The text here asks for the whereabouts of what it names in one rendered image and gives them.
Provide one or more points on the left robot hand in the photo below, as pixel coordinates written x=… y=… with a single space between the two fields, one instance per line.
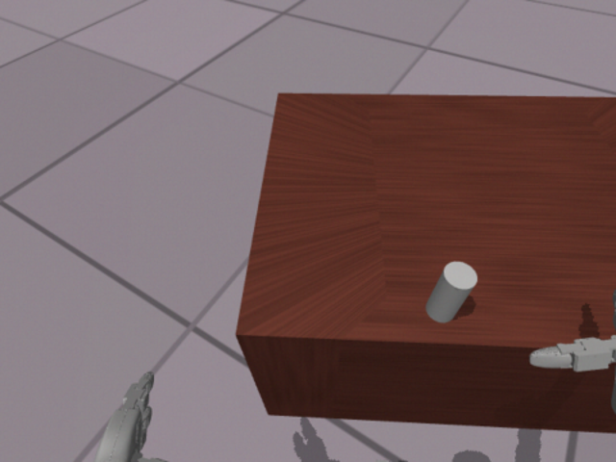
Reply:
x=125 y=433

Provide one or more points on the right robot hand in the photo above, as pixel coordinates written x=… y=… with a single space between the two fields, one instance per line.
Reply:
x=586 y=354

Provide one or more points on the can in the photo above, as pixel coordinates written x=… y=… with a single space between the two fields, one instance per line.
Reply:
x=453 y=287

